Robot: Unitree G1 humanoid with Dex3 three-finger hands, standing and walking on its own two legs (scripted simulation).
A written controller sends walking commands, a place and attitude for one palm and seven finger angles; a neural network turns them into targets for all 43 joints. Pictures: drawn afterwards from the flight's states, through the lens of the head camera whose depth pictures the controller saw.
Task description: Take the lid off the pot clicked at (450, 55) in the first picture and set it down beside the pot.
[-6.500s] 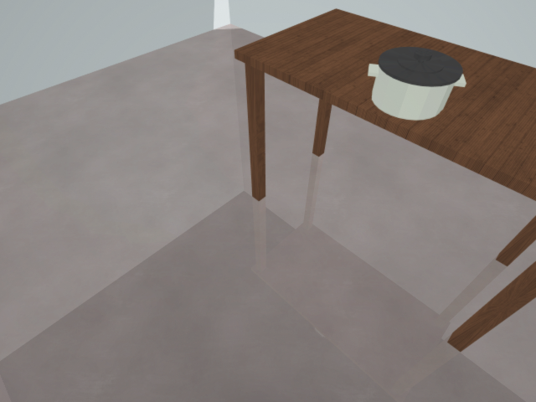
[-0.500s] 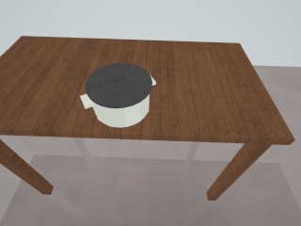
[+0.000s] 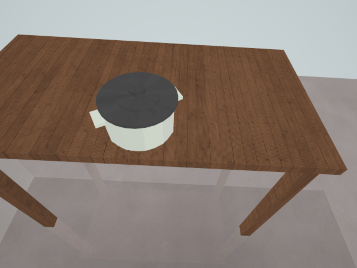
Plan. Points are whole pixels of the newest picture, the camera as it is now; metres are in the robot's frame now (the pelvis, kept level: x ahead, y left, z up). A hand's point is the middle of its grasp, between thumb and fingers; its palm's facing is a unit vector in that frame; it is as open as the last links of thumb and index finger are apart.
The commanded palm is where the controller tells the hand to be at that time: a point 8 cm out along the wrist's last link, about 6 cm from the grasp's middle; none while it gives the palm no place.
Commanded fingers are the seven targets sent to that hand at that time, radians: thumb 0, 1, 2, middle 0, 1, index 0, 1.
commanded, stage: look again from close up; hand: left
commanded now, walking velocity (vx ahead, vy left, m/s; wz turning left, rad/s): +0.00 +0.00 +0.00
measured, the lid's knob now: (136, 89) +0.49 +0.14 +0.12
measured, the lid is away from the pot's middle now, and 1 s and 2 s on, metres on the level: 0.00 0.00 0.00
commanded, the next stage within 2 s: lift the closed hand beside the body in 0.08 s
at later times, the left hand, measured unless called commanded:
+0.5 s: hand out of the picture +0.13 +0.20 -0.05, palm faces +0.21 -0.94 -0.27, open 5.5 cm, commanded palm +0.08 +0.25 -0.01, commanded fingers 0.00 0.90 0.90 -0.95 -1.12 -0.95 -1.12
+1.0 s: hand (59, 253) +0.14 +0.22 +0.04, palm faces +0.33 -0.84 -0.43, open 3.1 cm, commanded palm +0.08 +0.25 +0.08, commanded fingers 0.00 0.90 0.90 -1.30 -1.50 -1.30 -1.50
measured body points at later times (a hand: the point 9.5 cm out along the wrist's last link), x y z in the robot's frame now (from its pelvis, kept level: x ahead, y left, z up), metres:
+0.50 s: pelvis -0.01 +0.00 +0.00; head -0.01 +0.00 +0.45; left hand +0.11 +0.25 -0.03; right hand +0.21 -0.22 -0.05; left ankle -0.01 +0.12 -0.74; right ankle +0.00 -0.17 -0.73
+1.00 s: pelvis +0.02 -0.03 +0.00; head +0.02 -0.05 +0.45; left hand +0.12 +0.26 +0.07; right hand +0.22 -0.22 -0.09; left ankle -0.01 +0.12 -0.74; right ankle +0.00 -0.17 -0.74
